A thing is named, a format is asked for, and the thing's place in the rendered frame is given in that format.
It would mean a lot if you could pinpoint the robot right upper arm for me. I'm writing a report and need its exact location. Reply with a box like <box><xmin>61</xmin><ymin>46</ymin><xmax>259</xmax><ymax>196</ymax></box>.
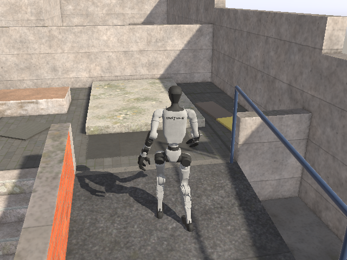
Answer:
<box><xmin>186</xmin><ymin>109</ymin><xmax>199</xmax><ymax>138</ymax></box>

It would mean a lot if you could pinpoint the robot right forearm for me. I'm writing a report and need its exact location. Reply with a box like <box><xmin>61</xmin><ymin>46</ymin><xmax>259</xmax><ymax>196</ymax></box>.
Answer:
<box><xmin>192</xmin><ymin>130</ymin><xmax>200</xmax><ymax>143</ymax></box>

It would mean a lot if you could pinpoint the robot left upper arm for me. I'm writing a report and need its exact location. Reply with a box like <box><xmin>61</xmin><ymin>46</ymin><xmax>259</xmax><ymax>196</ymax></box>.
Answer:
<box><xmin>149</xmin><ymin>109</ymin><xmax>164</xmax><ymax>140</ymax></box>

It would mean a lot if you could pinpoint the robot left forearm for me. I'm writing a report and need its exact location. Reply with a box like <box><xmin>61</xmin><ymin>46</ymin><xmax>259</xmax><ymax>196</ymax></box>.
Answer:
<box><xmin>140</xmin><ymin>131</ymin><xmax>153</xmax><ymax>157</ymax></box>

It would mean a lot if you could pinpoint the robot right foot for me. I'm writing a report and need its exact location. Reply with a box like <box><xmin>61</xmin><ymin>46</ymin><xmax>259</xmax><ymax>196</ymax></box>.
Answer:
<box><xmin>181</xmin><ymin>215</ymin><xmax>194</xmax><ymax>232</ymax></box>

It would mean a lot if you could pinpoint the right robot hand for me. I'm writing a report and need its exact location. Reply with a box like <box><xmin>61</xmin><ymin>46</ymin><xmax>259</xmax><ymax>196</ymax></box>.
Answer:
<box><xmin>186</xmin><ymin>139</ymin><xmax>199</xmax><ymax>147</ymax></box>

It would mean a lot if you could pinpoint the robot torso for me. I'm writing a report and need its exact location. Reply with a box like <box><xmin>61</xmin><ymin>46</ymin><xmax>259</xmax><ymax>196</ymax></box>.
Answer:
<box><xmin>162</xmin><ymin>106</ymin><xmax>188</xmax><ymax>163</ymax></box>

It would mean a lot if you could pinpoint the left robot hand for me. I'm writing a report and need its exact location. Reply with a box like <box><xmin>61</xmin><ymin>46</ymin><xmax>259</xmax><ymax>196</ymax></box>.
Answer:
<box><xmin>138</xmin><ymin>155</ymin><xmax>150</xmax><ymax>171</ymax></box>

